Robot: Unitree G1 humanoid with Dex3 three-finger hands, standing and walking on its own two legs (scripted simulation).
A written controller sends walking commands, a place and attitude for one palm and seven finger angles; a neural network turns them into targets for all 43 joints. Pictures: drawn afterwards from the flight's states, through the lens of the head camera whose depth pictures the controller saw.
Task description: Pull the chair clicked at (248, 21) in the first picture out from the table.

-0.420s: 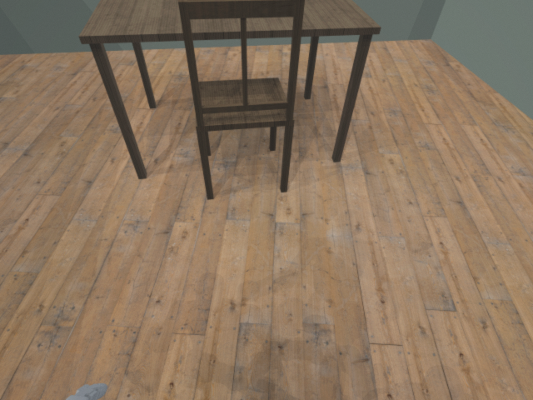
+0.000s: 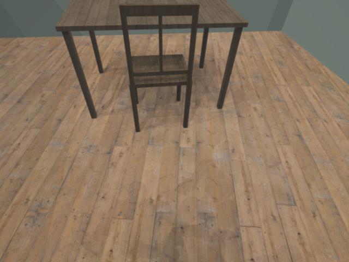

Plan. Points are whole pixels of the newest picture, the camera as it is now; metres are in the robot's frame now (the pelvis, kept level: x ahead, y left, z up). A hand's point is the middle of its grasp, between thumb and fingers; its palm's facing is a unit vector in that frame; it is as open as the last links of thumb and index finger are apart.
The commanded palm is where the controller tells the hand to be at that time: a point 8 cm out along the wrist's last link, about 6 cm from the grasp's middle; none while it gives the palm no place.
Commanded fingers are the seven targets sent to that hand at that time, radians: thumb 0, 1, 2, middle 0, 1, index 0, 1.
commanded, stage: stand and wait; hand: left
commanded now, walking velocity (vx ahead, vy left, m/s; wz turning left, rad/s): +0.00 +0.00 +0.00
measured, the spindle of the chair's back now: (160, 45) +1.24 +0.15 -0.07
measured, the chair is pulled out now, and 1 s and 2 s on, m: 0.00 0.00 0.00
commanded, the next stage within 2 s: look at it before walking up in 0.56 s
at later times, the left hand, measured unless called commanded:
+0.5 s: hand out of the picture +0.05 +0.24 -0.16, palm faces -0.04 -0.94 -0.33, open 7.4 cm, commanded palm none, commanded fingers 0.00 0.90 0.90 -0.20 -0.30 -0.20 -0.30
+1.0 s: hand out of the picture +0.06 +0.24 -0.16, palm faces -0.04 -0.94 -0.33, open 7.4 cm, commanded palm none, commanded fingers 0.00 0.90 0.90 -0.20 -0.30 -0.20 -0.30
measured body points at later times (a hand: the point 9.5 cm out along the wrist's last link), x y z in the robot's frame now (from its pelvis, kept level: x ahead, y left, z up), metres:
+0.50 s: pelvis -0.02 -0.01 +0.00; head -0.02 +0.00 +0.45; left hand +0.05 +0.29 -0.13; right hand +0.05 -0.30 -0.13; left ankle +0.00 +0.12 -0.74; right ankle +0.00 -0.13 -0.74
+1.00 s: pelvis +0.00 -0.01 +0.00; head +0.00 +0.00 +0.45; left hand +0.07 +0.29 -0.13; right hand +0.07 -0.30 -0.13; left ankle +0.00 +0.12 -0.74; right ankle +0.00 -0.13 -0.74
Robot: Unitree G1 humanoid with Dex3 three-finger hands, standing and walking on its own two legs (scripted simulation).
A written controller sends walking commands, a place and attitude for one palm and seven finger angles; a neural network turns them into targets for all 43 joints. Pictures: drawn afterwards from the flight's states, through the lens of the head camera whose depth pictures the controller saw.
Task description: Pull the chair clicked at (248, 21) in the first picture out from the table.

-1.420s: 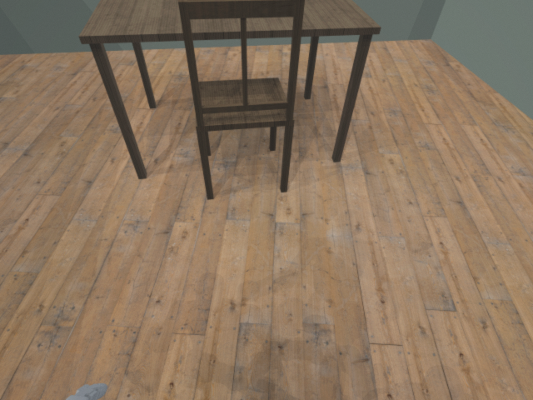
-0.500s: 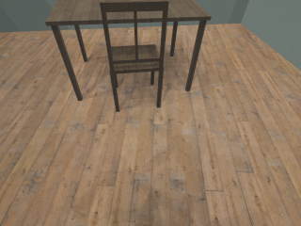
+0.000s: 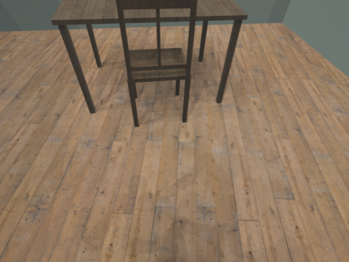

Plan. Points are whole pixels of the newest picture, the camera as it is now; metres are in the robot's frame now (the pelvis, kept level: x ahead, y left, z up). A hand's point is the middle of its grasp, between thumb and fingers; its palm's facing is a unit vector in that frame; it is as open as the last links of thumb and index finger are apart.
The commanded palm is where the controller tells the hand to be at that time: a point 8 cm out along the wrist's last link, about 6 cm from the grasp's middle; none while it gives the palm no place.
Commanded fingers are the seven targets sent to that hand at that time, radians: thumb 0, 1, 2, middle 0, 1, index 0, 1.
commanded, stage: look at it before walking up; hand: left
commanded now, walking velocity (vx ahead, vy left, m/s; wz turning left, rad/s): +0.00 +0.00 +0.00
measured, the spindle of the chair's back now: (158, 39) +1.24 +0.16 -0.08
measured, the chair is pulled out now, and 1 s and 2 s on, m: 0.00 0.00 0.00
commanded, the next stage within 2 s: walk to a spot facing it in 0.12 s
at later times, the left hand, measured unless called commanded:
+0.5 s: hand out of the picture +0.07 +0.20 -0.18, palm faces -0.09 -0.97 -0.23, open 7.4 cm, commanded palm none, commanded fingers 0.00 0.90 0.90 -0.20 -0.30 -0.20 -0.30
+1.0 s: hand (139, 243) +0.21 +0.11 -0.18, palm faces -0.19 -0.97 -0.16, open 7.4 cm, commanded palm none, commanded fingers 0.00 0.90 0.90 -0.20 -0.30 -0.20 -0.30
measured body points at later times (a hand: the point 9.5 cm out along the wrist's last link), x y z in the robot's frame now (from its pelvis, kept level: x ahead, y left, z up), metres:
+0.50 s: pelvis +0.05 -0.01 -0.01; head +0.04 +0.00 +0.44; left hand +0.07 +0.26 -0.17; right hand +0.06 -0.27 -0.16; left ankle +0.00 +0.12 -0.75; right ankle +0.00 -0.12 -0.74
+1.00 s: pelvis +0.22 -0.06 -0.01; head +0.23 -0.06 +0.44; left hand +0.22 +0.16 -0.16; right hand +0.27 -0.31 -0.14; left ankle +0.36 +0.05 -0.70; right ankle +0.10 -0.13 -0.75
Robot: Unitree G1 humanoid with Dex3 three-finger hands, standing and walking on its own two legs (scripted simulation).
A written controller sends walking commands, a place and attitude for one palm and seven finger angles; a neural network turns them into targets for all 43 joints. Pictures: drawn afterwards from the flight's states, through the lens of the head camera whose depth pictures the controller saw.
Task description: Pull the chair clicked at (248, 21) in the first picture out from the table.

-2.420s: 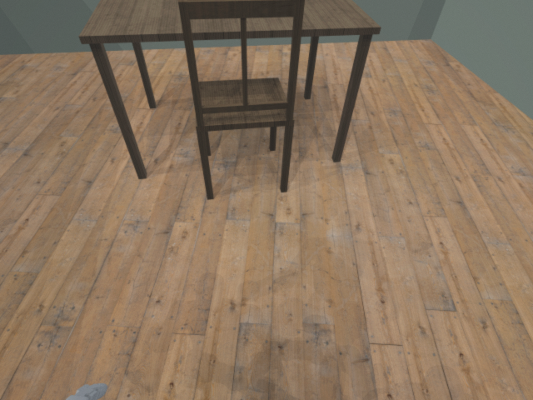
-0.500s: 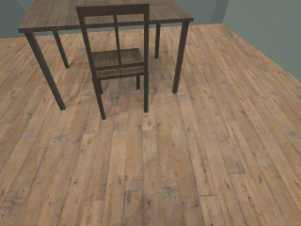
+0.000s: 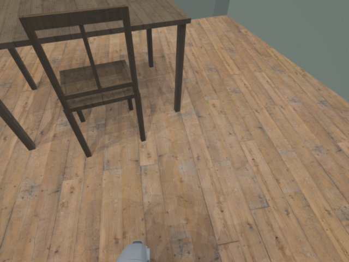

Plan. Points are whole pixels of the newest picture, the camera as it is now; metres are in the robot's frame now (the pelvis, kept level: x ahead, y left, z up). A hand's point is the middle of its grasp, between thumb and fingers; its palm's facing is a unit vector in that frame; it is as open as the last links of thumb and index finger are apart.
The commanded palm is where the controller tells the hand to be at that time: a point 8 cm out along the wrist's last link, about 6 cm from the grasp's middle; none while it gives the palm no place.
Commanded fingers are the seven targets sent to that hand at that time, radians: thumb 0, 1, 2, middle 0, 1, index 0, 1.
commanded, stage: walk to a spot facing it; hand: left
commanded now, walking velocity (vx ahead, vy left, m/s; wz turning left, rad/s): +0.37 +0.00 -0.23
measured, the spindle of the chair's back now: (91, 59) +0.94 +0.47 -0.07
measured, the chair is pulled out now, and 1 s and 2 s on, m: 0.00 0.00 0.00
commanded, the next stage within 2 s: turn to face it in 0.64 s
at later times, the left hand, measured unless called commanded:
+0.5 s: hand (107, 199) +0.31 +0.24 -0.17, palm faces -0.16 -0.98 -0.15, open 7.4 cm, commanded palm none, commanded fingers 0.00 0.90 0.90 -0.20 -0.30 -0.20 -0.30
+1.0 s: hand (151, 146) +0.53 +0.13 -0.17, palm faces -0.32 -0.92 -0.20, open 7.2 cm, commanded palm none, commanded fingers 0.00 0.90 0.90 -0.20 -0.30 -0.20 -0.30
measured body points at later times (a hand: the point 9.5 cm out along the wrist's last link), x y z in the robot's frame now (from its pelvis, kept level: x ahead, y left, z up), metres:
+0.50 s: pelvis +0.21 +0.07 +0.00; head +0.22 +0.09 +0.45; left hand +0.32 +0.29 -0.16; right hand +0.13 -0.16 -0.14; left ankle +0.17 +0.12 -0.74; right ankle +0.27 -0.11 -0.65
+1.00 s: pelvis +0.37 +0.00 -0.01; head +0.37 +0.00 +0.44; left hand +0.54 +0.18 -0.15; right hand +0.31 -0.22 -0.16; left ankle +0.42 +0.13 -0.68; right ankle +0.38 -0.09 -0.74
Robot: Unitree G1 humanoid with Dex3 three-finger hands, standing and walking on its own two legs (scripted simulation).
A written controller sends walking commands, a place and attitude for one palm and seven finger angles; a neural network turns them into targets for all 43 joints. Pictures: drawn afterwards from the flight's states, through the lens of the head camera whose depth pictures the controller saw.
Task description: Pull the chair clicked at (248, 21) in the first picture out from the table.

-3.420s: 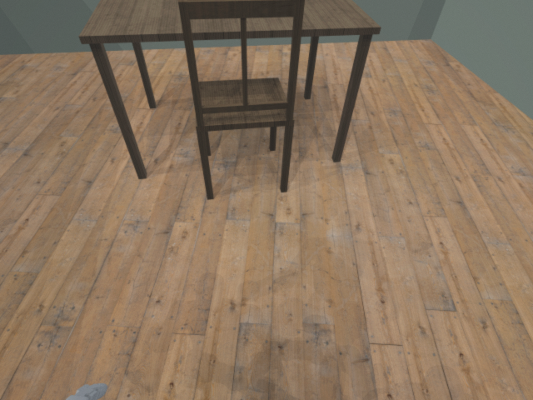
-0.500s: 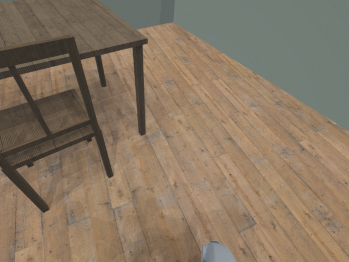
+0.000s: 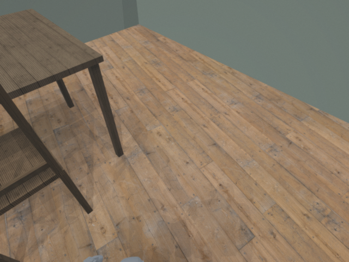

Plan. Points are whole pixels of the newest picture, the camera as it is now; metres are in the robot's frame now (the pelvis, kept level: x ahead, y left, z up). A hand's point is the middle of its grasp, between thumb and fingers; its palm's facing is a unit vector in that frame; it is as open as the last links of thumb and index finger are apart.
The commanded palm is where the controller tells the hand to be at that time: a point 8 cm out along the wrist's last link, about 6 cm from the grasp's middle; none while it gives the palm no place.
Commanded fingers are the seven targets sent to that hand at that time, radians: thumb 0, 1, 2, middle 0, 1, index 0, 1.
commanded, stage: turn to face it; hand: left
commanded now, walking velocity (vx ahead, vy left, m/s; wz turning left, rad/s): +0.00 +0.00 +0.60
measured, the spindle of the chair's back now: out of the picture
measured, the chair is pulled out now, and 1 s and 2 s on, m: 0.00 0.00 0.00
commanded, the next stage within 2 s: take the last steps up to it in 1.24 s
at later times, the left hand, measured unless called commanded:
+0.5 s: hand out of the picture +0.04 +0.27 -0.16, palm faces +0.30 -0.92 -0.25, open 7.4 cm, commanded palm none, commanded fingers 0.00 0.90 0.90 -0.20 -0.30 -0.20 -0.30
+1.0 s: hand out of the picture -0.02 +0.18 -0.14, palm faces +0.55 -0.79 -0.27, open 7.4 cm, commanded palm none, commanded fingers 0.00 0.90 0.90 -0.20 -0.30 -0.20 -0.30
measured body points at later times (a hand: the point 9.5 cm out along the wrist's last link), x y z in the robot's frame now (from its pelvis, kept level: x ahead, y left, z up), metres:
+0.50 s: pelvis +0.03 +0.04 +0.01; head +0.06 +0.08 +0.46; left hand +0.03 +0.32 -0.14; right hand +0.13 -0.18 -0.12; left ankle +0.03 +0.13 -0.73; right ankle +0.05 -0.14 -0.66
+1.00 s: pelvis +0.03 -0.02 +0.01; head +0.07 -0.02 +0.46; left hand -0.05 +0.22 -0.12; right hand +0.24 -0.21 -0.14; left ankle -0.07 +0.10 -0.65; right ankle +0.07 -0.12 -0.73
